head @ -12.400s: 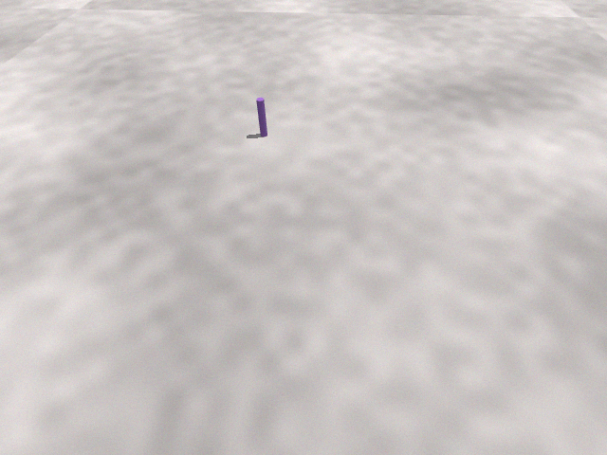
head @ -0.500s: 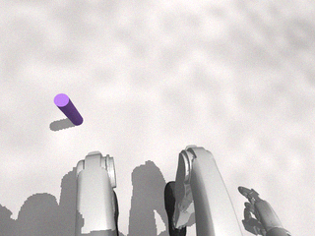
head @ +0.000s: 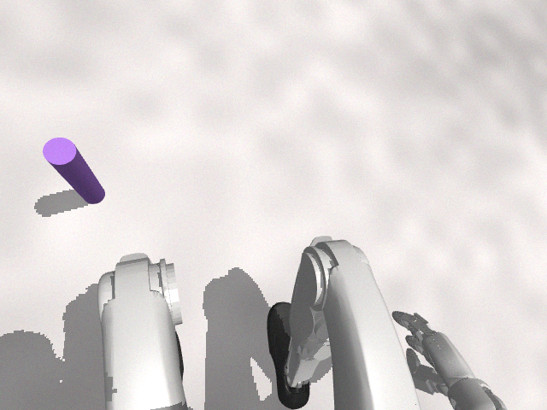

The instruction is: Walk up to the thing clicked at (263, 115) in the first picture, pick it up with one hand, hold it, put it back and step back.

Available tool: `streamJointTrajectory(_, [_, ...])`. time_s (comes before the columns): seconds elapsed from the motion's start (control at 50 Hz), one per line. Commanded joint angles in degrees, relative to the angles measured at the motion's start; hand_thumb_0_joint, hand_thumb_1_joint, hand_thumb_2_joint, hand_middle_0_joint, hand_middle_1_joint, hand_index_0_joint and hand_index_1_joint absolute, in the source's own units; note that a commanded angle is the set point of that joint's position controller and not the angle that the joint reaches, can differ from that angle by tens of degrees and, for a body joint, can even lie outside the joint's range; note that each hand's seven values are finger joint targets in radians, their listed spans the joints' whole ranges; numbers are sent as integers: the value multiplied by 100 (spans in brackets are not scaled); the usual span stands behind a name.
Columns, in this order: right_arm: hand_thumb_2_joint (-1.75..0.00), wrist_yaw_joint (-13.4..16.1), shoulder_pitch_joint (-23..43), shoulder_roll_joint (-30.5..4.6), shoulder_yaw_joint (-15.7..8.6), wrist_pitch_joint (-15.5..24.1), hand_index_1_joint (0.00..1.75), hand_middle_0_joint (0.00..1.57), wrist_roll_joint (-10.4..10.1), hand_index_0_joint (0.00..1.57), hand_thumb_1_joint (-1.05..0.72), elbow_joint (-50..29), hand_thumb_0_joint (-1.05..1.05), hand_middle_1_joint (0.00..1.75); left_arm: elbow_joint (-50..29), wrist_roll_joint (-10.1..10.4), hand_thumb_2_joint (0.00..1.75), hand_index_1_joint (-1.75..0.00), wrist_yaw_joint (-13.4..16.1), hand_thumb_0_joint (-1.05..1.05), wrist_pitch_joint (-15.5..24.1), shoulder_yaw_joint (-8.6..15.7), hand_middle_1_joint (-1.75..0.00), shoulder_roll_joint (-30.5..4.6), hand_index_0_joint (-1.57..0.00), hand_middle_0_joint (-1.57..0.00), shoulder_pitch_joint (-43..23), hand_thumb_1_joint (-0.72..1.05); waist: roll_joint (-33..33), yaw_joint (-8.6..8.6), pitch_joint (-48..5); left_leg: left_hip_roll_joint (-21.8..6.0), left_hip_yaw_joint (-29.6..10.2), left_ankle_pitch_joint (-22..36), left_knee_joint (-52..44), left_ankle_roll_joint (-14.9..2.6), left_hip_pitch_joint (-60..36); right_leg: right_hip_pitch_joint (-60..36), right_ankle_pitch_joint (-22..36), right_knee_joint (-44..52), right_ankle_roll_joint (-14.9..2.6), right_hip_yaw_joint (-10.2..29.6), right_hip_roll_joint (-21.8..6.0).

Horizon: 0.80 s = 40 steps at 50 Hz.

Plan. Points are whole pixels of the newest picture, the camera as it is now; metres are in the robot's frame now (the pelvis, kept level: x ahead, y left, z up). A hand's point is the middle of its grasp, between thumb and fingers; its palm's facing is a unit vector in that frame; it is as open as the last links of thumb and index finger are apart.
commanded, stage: approach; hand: left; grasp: from the side
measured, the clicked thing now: (80, 176) +0.47 +0.28 -0.25
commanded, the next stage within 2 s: close in in 0.24 s
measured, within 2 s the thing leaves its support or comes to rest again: neither
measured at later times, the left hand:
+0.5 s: hand (46, 197) +0.42 +0.31 -0.21, palm faces +0.18 -0.98 +0.07, open 17.6 cm
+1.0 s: hand (83, 199) +0.43 +0.27 -0.23, palm faces +0.22 -0.98 +0.04, open 17.7 cm
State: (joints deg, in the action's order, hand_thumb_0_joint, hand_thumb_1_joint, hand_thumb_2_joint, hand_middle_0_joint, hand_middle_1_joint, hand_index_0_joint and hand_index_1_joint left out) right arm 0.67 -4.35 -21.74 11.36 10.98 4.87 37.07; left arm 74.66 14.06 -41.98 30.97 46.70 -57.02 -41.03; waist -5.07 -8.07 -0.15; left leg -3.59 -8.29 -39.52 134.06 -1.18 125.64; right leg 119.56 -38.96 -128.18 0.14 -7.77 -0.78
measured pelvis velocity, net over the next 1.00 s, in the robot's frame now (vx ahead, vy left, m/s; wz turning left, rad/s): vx -0.01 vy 0.01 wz -0.12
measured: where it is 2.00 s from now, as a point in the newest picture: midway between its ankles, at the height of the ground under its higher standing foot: (231, 385)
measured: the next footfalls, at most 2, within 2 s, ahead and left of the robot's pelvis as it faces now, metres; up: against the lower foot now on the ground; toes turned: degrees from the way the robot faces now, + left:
none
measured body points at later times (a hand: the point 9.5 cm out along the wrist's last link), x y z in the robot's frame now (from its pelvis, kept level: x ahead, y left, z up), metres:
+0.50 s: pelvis -0.01 +0.01 -0.07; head +0.23 +0.15 +0.29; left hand +0.41 +0.36 -0.21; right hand +0.14 -0.26 -0.11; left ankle +0.08 +0.12 -0.33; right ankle +0.11 -0.12 -0.33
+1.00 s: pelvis -0.01 +0.01 -0.08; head +0.22 +0.16 +0.27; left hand +0.41 +0.32 -0.23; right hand +0.13 -0.26 -0.11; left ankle +0.08 +0.12 -0.33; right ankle +0.11 -0.12 -0.33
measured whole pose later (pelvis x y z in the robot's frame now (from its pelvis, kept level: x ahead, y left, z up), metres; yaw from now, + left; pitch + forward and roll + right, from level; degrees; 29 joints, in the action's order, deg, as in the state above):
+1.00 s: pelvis -0.01 +0.01 -0.08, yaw -7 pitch +13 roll -16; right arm -6.5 7.3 -21.8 26.0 1.5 18.0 33.6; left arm 81.4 9.1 -13.8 59.2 34.2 -45.9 -35.7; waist -14.0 -14.0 14.7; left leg -3.6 -19.3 -40.6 152.0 -0.6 127.8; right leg 118.8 -35.7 -139.1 1.7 -15.3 2.4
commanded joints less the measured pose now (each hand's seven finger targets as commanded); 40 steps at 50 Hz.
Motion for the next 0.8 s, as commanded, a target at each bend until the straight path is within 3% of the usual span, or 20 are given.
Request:
streamJointTrajectory(0.0, [-90,25,-623,-1555,-302,10,30,20,174,20,-91,-195,0,30,-498,51,0,-7,132,0,717,315,-5,-2172,-7,-9,-909,-61,1850,4,-3256,-5,118,891,-1245,66,-2703,-1361,731,904,-224,-197,311])
streamJointTrajectory(0.06, [-90,-27,-446,-1645,-173,-127,30,20,347,20,-91,-256,0,30,-1068,-79,2,-9,282,0,1045,484,-7,-2574,-7,-9,-1103,-61,2304,72,-3408,-55,62,1087,-1147,129,-2915,-1415,867,662,-238,-266,328])
streamJointTrajectory(0.1, [-90,-46,-298,-1717,-110,-247,30,20,467,20,-91,-248,0,30,-821,-200,3,-9,383,0,1174,527,-7,-2574,-6,-8,-784,-61,2656,50,-3280,-100,-5,1184,-1133,174,-3093,-1247,910,507,-247,-348,337])
streamJointTrajectory(0.14, [-91,-81,-223,-1792,-39,-336,30,20,572,20,-92,-276,0,30,-957,-219,4,-10,468,0,1348,447,-8,-2377,-6,-8,-708,-61,2730,-82,-3402,-141,-81,1504,-954,204,-3298,-1307,1148,385,-226,-432,357])
streamJointTrajectory(0.18, [-91,-110,-86,-1791,41,-397,30,20,680,20,-92,-235,0,30,-1089,-185,4,-10,547,0,1524,482,-8,-2291,-6,-8,-578,-61,3004,-87,-3434,-181,-138,1666,-867,239,-3483,-1262,1226,294,-219,-471,376])
streamJointTrajectory(0.22, [-91,-132,-49,-1869,52,-455,30,20,760,20,-93,-197,0,30,-1120,-121,3,-11,611,0,1637,293,-9,-1892,-7,-9,-613,-61,3058,-272,-3325,-212,-238,1739,-789,278,-3608,-1123,1257,223,-211,-575,394])
streamJointTrajectory(0.24, [-91,-143,22,-1878,104,-472,30,20,792,20,-93,-187,0,30,-991,-110,5,-11,648,0,1682,78,-10,-1635,-6,-8,-669,-61,3048,-423,-3180,-212,-277,1673,-735,283,-3498,-1098,1276,171,-210,-619,392])
streamJointTrajectory(0.26, [-91,-158,145,-1838,160,-469,30,20,811,20,-93,-270,0,30,-1033,-98,5,-11,673,0,1737,-325,-10,-1182,-6,-8,-904,-61,2895,-575,-3091,-213,-313,1430,-665,256,-3377,-1022,1187,194,-194,-662,400])
streamJointTrajectory(0.28, [-91,-159,113,-1908,161,-488,30,20,834,20,-94,-204,0,30,-786,-99,5,-11,754,0,1760,-235,-10,-1195,-6,-8,-698,-61,2779,-606,-2977,-220,-345,1483,-618,263,-3318,-1055,1274,165,-180,-707,391])
streamJointTrajectory(0.3, [-91,-170,227,-1872,210,-499,30,20,853,20,-94,-241,0,30,-822,-149,5,-11,808,0,1822,-524,-10,-1012,-6,-8,-864,-61,2675,-653,-2820,-217,-349,1249,-563,249,-3118,-990,1159,164,-184,-708,408])
streamJointTrajectory(0.34, [-91,-220,275,-1823,325,-536,30,20,905,20,-94,-259,0,30,-530,-176,0,-8,1005,0,1958,-684,-7,-834,-7,-8,-835,-61,2297,-717,-2567,-192,-362,1012,-415,211,-2666,-1169,1111,166,-152,-773,440])
streamJointTrajectory(0.36, [-91,-223,259,-1899,330,-576,30,20,930,20,-95,-191,0,30,-364,-165,0,-8,1145,0,2026,-437,-8,-1053,-7,-8,-579,-61,2245,-634,-2490,-184,-348,1061,-374,212,-2595,-1266,1176,144,-135,-786,432])
streamJointTrajectory(0.38, [-91,-253,312,-1908,365,-614,30,20,965,20,-95,-221,0,30,-344,-183,0,-7,1289,0,2103,-371,-7,-1142,-8,-8,-485,-61,2246,-532,-2432,-182,-341,978,-368,217,-2519,-1293,1099,127,-147,-786,456])
streamJointTrajectory(0.44, [-91,-356,482,-1947,484,-689,30,20,1032,20,-95,-304,0,30,-283,-162,0,-8,1675,0,2368,-306,-8,-992,-8,-8,-598,-61,2111,-603,-2208,-178,-382,776,-293,195,-2279,-1455,1024,129,-117,-856,492])
streamJointTrajectory(0.5, [-91,-424,657,-1966,541,-741,30,20,1094,20,-95,-375,0,30,-336,-300,1,-8,2051,0,2604,-143,-7,-1119,-7,-8,-414,-61,2301,-492,-2101,-176,-389,642,-348,236,-2272,-1456,931,54,-121,-902,513])
streamJointTrajectory(0.54, [-91,-462,746,-1998,563,-774,30,20,1149,20,-95,-384,0,30,-324,-407,1,-7,2208,0,2723,-228,-7,-1054,-7,-7,-365,-61,2400,-564,-2007,-186,-411,520,-334,239,-2212,-1439,907,22,-130,-925,520])
streamJointTrajectory(0.6, [-91,-488,855,-1984,582,-816,30,20,1216,20,-95,-392,0,30,-329,-515,0,-6,2332,0,2824,-586,-6,-757,-7,-7,-456,-61,2405,-720,-1895,-204,-449,455,-313,245,-2172,-1327,939,6,-133,-953,525])
streamJointTrajectory(0.64, [-91,-502,915,-1994,595,-835,30,20,1257,20,-95,-421,0,30,-300,-492,1,-6,2330,0,2867,-899,-6,-458,-6,-7,-473,-61,2304,-893,-1849,-197,-486,412,-265,222,-2083,-1317,972,7,-113,-979,529])
streamJointTrajectory(0.74, [-91,-561,917,-1994,640,-834,30,20,1249,20,-95,-419,0,30,-288,-323,1,-6,2429,0,2954,-1339,-6,2,-7,-7,-611,-61,1892,-1020,-1767,-163,-542,135,-148,151,-1878,-1275,851,82,-67,-1028,545])
streamJointTrajectory(0.78, [-91,-567,863,-2060,630,-850,30,20,1249,20,-94,-398,0,30,-205,-262,0,-6,2495,0,3000,-1326,-6,73,-7,-6,-565,-61,1934,-1042,-1776,-164,-662,182,-220,208,-2015,-1250,900,-10,-58,-1087,536])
